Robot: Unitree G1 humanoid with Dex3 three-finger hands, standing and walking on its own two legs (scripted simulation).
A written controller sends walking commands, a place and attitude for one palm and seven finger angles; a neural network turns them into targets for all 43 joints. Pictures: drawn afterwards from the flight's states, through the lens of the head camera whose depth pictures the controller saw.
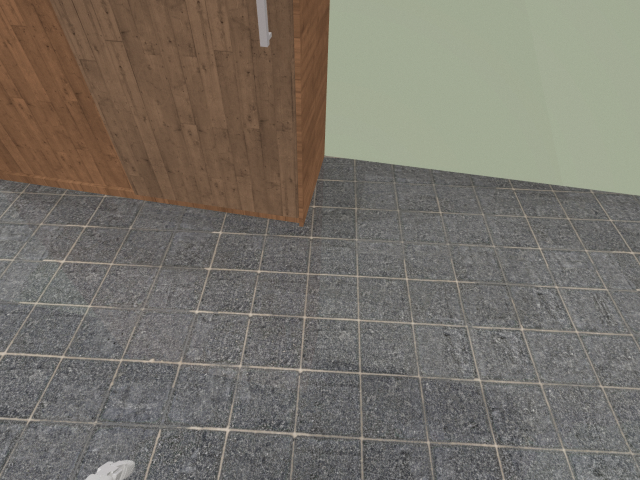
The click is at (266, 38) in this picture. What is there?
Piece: wardrobe's sliding door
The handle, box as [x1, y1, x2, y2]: [256, 0, 271, 46]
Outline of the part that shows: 256,0 260,46 267,46 269,43 268,40 271,36 271,32 269,32 267,29 266,2 265,0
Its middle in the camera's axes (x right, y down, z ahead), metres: -0.16 -0.67 +1.03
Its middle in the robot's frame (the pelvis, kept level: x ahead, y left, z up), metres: +1.23 +0.23 +0.17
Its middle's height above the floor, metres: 0.94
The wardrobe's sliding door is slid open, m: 0.00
